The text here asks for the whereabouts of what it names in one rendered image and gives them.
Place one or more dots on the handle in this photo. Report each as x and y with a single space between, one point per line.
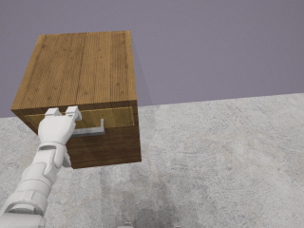
91 131

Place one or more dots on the left robot upper arm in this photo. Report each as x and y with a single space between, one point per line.
15 220

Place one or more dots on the robot left forearm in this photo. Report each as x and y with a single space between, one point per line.
31 194

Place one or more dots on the cabinet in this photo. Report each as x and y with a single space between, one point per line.
91 70

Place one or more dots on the robot left hand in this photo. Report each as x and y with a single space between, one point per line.
58 128

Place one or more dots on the drawer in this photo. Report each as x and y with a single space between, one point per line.
118 116

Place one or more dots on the robot left shin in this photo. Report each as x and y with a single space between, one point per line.
127 224

